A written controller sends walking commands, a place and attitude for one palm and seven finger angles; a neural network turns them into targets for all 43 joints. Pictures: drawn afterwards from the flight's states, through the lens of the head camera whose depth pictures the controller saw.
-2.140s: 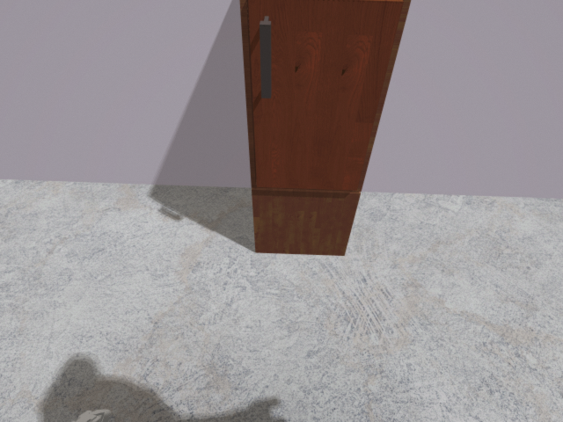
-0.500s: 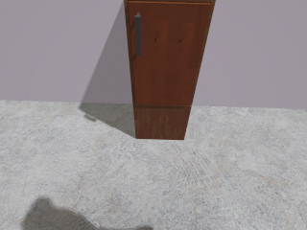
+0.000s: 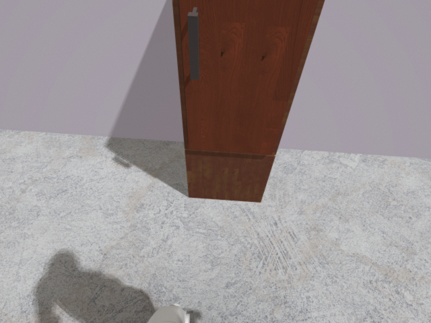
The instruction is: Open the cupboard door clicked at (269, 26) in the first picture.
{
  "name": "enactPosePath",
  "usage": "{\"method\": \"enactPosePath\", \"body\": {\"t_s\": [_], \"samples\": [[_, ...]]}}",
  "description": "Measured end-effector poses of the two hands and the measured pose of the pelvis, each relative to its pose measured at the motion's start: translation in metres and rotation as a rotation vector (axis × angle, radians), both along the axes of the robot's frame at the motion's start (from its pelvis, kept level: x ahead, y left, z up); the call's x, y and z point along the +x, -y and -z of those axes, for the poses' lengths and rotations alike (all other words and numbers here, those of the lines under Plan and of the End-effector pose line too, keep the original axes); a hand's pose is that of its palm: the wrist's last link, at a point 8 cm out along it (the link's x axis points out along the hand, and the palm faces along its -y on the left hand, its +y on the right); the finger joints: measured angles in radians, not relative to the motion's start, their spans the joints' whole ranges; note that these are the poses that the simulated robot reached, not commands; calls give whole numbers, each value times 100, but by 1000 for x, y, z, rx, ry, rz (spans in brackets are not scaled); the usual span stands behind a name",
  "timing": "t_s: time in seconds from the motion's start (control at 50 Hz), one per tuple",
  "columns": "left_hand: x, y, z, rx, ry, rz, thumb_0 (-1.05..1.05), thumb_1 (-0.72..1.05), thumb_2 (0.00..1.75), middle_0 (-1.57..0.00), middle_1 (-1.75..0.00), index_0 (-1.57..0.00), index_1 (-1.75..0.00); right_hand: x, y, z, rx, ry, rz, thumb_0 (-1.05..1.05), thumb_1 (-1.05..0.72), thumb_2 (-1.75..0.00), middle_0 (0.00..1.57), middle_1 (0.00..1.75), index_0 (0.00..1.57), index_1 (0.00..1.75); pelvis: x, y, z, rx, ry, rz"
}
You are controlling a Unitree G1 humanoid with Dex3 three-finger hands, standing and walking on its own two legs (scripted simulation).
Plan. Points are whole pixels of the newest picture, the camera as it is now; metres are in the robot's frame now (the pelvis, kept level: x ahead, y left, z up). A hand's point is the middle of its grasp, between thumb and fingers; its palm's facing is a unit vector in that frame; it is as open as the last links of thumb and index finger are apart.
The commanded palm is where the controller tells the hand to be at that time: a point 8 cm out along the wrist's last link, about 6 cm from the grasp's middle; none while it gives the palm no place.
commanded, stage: take the last steps up to it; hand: left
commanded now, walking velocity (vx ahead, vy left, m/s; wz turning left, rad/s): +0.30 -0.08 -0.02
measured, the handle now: (194, 44) +0.78 +0.14 +0.13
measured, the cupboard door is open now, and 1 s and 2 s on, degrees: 0 0 0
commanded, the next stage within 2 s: come to a stop and stand still in 0.42 s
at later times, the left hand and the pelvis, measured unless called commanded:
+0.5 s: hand (148, 264) +0.26 +0.18 -0.16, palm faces -0.03 -0.98 -0.19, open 7.3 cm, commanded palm none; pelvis +0.17 +0.00 +0.01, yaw -3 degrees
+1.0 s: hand (143, 267) +0.26 +0.20 -0.19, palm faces +0.07 -0.98 -0.20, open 7.3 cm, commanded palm none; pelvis +0.20 +0.01 -0.01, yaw +0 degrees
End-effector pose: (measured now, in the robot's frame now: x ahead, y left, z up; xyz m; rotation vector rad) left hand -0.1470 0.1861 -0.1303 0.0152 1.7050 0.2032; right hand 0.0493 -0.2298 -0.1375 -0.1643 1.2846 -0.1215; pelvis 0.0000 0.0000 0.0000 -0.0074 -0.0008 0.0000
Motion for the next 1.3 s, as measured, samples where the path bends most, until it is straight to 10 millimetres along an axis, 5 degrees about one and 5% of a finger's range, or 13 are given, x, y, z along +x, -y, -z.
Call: {"method": "enactPosePath", "body": {"t_s": [0.08, 0.14, 0.26, 0.36, 0.48, 0.6, 0.74, 0.88, 0.96, 1.12, 1.3], "samples": [[17, -8, 10, -35, -69, -8, 0, 91, 90, -21, -30, -21, -30, 76, -20, -1, -9, 147, -16, 1, -91, -90, 20, 30, 20, 30, 34, -14, 12, -8, 6, 7], [54, -26, 24, -37, -51, 13, 1, 91, 90, -21, -30, -21, -30, 103, -32, 1, -19, 211, 4, 1, -91, -90, 20, 30, 20, 30, 57, -24, 20, -6, 22, 32], [193, -60, 24, 17, 221, 96, 1, 91, 90, -20, -30, -20, -30, 101, -29, -14, -52, 158, 96, -2, -96, -90, 21, 30, 21, 30, 95, -29, 0, 4, 26, 50], [302, -64, 11, 43, 429, 140, 0, 92, 90, -20, -30, -20, -30, 85, -19, -18, -60, 46, 113, -2, -96, -90, 21, 30, 21, 30, 125, -25, -9, 9, 20, 47], [390, -52, -2, 66, 503, 213, 0, 93, 90, -20, -30, -20, -30, 64, -17, -8, -6, -100, 182, 0, -93, -90, 20, 30, 20, 30, 163, -6, -9, 17, 21, 49], [449, -18, 4, 91, 533, 263, 0, 92, 90, -20, -30, -20, -30, 59, -6, 15, 63, -251, 225, 0, -92, -90, 20, 30, 20, 30, 206, 25, 7, 23, 18, 46], [458, 4, 1, 103, 521, 189, -1, 93, 90, -20, -30, -21, -30, 114, 14, 15, 44, -247, 172, 1, -91, -90, 20, 30, 20, 30, 221, 35, 1, 7, 23, 9], [433, -25, 5, 120, 473, 153, -1, 93, 90, -21, -30, -21, -30, 194, 22, 7, -14, -54, 87, 1, -91, -90, 20, 30, 20, 30, 209, 18, 0, 5, 16, 6], [411, -52, 18, 111, 450, 130, 0, 92, 90, -21, -30, -21, -30, 222, 11, -4, -56, 68, 49, 0, -92, -90, 20, 30, 20, 30, 199, -2, 6, -8, 18, 2], [359, -87, 22, 68, 364, 79, 0, 91, 90, -20, -30, -20, -30, 207, -31, -29, -90, 96, 15, 0, -92, -90, 20, 30, 20, 30, 192, -30, -7, -25, 19, 5], [304, -91, 15, 30, 183, 108, 0, 91, 90, -20, -30, -20, -30, 158, -35, -38, -114, 21, 104, 0, -93, -90, 21, 30, 21, 30, 190, -37, -18, -30, -2, 43]]}}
